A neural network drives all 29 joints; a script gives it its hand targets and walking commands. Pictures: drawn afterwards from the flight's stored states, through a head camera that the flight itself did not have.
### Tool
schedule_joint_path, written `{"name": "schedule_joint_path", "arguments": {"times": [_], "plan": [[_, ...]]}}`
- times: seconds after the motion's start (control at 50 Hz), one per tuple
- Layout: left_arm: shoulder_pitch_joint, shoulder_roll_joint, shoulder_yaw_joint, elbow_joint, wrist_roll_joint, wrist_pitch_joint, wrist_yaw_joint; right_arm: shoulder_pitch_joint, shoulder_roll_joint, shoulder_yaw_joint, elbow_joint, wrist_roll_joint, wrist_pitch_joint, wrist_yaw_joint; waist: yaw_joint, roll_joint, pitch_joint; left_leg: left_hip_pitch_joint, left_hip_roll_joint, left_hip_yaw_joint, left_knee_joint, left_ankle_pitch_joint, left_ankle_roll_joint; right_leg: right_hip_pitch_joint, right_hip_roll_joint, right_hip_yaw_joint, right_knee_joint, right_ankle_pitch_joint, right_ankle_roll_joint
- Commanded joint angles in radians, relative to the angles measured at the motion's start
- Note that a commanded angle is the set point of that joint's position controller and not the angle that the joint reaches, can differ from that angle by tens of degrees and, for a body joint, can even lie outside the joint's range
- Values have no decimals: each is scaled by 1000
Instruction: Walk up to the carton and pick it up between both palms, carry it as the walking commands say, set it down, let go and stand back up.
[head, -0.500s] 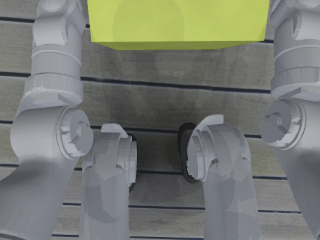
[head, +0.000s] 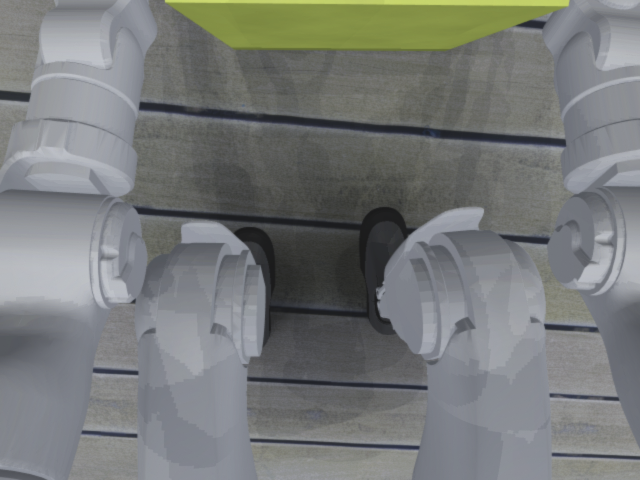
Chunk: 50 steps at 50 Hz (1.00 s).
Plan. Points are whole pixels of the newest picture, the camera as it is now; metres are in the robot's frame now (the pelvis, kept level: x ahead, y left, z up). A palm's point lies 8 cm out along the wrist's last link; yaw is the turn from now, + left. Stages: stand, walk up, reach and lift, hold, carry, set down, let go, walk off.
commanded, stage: set down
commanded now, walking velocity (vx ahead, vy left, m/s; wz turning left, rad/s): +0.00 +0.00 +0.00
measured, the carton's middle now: out of the picture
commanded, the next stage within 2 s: let go in 1.68 s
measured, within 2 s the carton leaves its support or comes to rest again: neither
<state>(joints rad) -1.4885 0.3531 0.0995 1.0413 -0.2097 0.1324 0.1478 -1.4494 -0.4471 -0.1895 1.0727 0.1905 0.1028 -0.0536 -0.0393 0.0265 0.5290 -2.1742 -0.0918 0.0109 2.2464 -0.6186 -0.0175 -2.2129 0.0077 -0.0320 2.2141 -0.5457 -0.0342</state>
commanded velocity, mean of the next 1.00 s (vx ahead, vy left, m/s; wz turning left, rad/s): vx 0.00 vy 0.00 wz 0.00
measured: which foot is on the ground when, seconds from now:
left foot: down 0.00-1.00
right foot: down 0.00-1.00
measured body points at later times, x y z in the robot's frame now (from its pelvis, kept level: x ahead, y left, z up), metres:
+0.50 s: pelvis +0.00 +0.00 +0.01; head +0.38 -0.03 +0.23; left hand +0.59 +0.16 -0.16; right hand +0.56 -0.27 -0.16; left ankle +0.11 +0.11 -0.33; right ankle +0.12 -0.11 -0.33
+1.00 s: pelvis +0.01 +0.00 +0.12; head +0.36 -0.04 +0.41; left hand +0.60 +0.16 +0.01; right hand +0.56 -0.29 +0.01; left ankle +0.11 +0.11 -0.33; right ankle +0.12 -0.11 -0.33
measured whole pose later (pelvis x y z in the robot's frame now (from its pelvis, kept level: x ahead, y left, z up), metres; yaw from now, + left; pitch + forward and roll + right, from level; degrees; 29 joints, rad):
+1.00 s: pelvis +0.01 +0.00 +0.12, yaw +0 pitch +43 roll +3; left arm -1.35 0.38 0.23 0.92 -0.13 0.27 0.05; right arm -1.33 -0.50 -0.23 0.91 0.14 0.26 0.04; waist -0.03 0.04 0.13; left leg -2.00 -0.05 0.02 1.79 -0.55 -0.01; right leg -2.05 0.03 0.00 1.78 -0.48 -0.03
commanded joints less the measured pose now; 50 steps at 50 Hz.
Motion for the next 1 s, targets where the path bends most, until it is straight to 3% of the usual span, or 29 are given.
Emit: {"name": "schedule_joint_path", "arguments": {"times": [0.0,0.08,0.1,0.18,0.24,0.28,0.32,0.36,0.38,0.4,0.42,0.44,0.46,0.48,0.5,0.52,0.54,0.56,0.66,0.7,0.72,0.76,0.82,0.84,0.88,0.9,0.92,0.94,0.98], "plan": [[-472,224,-7,-197,-41,-23,8,-484,-277,0,-146,39,-26,-16,-59,27,-1549,577,54,0,-154,291,1,664,-17,26,-133,306,10],[-364,174,-17,-21,-61,-10,-30,-395,-288,-13,13,-8,-23,-3,-104,-14,-1308,433,62,12,-156,205,-1,637,-33,38,-160,237,20],[-346,179,3,15,-44,-17,-40,-362,-227,10,47,-6,-19,8,-66,-32,-1227,383,61,4,-166,190,14,552,-30,30,-153,221,27],[-294,163,-4,29,-33,-33,-58,-258,-208,-6,116,6,-31,36,-52,19,-1274,443,73,6,-142,287,-11,577,-26,41,-130,328,34],[-290,194,29,-18,5,-50,-60,-305,-225,-10,-6,19,-50,48,-5,41,-1273,413,73,4,-134,341,-6,528,-17,45,-119,376,36],[-279,212,49,-57,6,-47,-56,-330,-269,-25,-59,-3,-55,43,-15,-12,-1329,423,64,7,-135,377,-7,609,-15,37,-115,437,41],[-314,282,75,-209,-5,-49,-42,-385,-298,-1,-293,29,-48,38,16,-78,-1627,518,56,14,-125,446,4,786,-10,46,-102,541,45],[-351,311,28,-389,-23,-31,-25,-375,-325,4,-431,59,-23,26,-2,-63,-1927,676,49,24,-137,538,0,935,2,24,-98,667,39],[-369,290,13,-419,-34,-2,-14,-370,-379,-30,-374,53,10,17,-37,-51,-2010,741,41,29,-161,492,1,961,13,3,-104,607,36],[-370,285,20,-458,-42,26,-6,-396,-402,-21,-458,71,41,7,-36,-43,-2118,788,28,52,-168,484,1,1017,19,1,-137,591,28],[-359,315,46,-391,-22,56,4,-387,-395,-5,-402,87,80,3,7,6,-1994,804,34,49,-190,452,-5,925,18,-1,-150,514,27],[-338,345,82,-428,-24,72,11,-376,-389,-3,-477,61,98,-5,19,-45,-2051,812,25,48,-182,474,-5,1027,15,10,-150,562,29],[-347,335,76,-422,-30,93,9,-361,-404,-35,-442,49,110,2,-23,-46,-1953,764,32,47,-210,406,-7,945,15,-5,-182,478,27],[-370,348,89,-513,-27,99,7,-383,-408,-44,-507,41,121,-7,-21,-21,-1979,771,25,59,-229,392,-4,990,18,10,-208,472,25],[-345,309,84,-418,-24,117,3,-380,-400,-48,-452,32,133,-4,-36,-64,-1835,667,31,46,-262,326,9,923,13,5,-229,416,22],[-332,333,120,-459,-16,117,0,-360,-374,-39,-483,27,140,-4,-14,-92,-1851,680,23,51,-273,341,18,926,19,4,-238,424,28],[-300,329,112,-401,-19,129,-9,-326,-349,-34,-418,28,151,3,-29,-93,-1810,650,26,57,-291,299,18,928,16,3,-264,398,26],[-313,305,89,-456,-38,139,-13,-336,-370,-39,-470,12,161,0,-44,-107,-1867,655,14,53,-302,328,18,998,23,14,-281,440,19],[-277,266,68,-279,-10,156,-61,-247,-293,-41,-251,2,176,39,-39,9,-1652,666,26,43,-390,258,8,825,21,9,-376,324,10],[-264,228,66,-274,-10,143,-71,-263,-276,-55,-285,-11,153,59,-49,-6,-1601,683,24,29,-421,301,15,790,26,-6,-396,352,22],[-231,218,88,-230,0,133,-76,-227,-244,-21,-245,7,144,67,-7,-29,-1619,645,25,31,-420,341,10,827,27,12,-395,413,18],[-156,145,86,-98,22,113,-100,-159,-219,-63,-143,-29,116,91,-34,-12,-1341,489,38,33,-462,277,4,684,15,21,-449,360,20],[-141,226,177,-157,109,83,-96,-205,-238,-79,-232,-60,95,98,33,-46,-1428,508,30,43,-530,283,9,777,21,31,-484,386,37],[-193,222,157,-217,92,77,-93,-227,-244,-90,-300,-58,84,94,9,-41,-1540,576,31,36,-540,310,12,793,15,23,-497,401,38],[-181,260,175,-272,100,89,-95,-218,-260,-77,-321,-55,104,88,16,-80,-1684,599,22,57,-577,309,14,958,20,25,-526,453,44],[-210,268,162,-249,91,94,-98,-235,-251,-57,-317,-33,113,88,32,-41,-1649,598,24,62,-604,274,14,921,20,30,-560,400,46],[-218,244,165,-304,73,99,-100,-232,-268,-63,-321,-51,118,87,-6,-79,-1640,583,17,60,-610,265,14,951,21,32,-584,400,43],[-189,274,176,-349,85,103,-98,-238,-281,-64,-334,-55,128,88,4,-94,-1672,605,13,63,-633,293,14,1004,27,28,-590,442,47],[-206,280,162,-419,62,120,-93,-207,-330,-74,-432,-59,141,79,-36,-114,-1843,695,10,63,-647,343,10,1121,31,27,-626,507,48]]}}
